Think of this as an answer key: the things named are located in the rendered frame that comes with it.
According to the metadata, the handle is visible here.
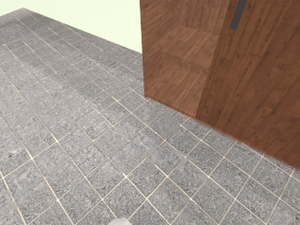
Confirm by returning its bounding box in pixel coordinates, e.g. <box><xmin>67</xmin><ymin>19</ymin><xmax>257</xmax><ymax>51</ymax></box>
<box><xmin>230</xmin><ymin>0</ymin><xmax>247</xmax><ymax>30</ymax></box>

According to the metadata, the wardrobe door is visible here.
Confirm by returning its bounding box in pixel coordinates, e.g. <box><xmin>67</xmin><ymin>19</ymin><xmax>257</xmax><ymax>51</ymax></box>
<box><xmin>195</xmin><ymin>0</ymin><xmax>300</xmax><ymax>169</ymax></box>

